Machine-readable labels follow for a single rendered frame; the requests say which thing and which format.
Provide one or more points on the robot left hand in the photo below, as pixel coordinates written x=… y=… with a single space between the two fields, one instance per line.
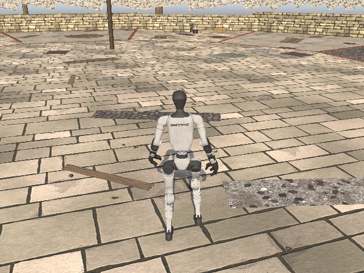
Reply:
x=156 y=157

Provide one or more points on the robot right hand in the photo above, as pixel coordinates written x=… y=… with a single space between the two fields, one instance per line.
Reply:
x=214 y=167

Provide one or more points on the right robot shin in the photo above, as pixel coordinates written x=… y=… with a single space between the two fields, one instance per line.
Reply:
x=197 y=199

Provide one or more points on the robot head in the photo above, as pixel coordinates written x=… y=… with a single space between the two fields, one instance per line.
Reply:
x=179 y=98

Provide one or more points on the right robot forearm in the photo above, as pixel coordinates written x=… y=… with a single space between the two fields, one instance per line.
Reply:
x=209 y=152

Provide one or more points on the left robot upper arm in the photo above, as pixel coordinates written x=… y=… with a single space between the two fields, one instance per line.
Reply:
x=159 y=130

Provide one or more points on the left robot forearm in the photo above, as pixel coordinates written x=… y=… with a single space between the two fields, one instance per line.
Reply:
x=153 y=149

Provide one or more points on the right robot upper arm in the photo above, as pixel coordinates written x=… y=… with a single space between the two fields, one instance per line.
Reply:
x=197 y=119

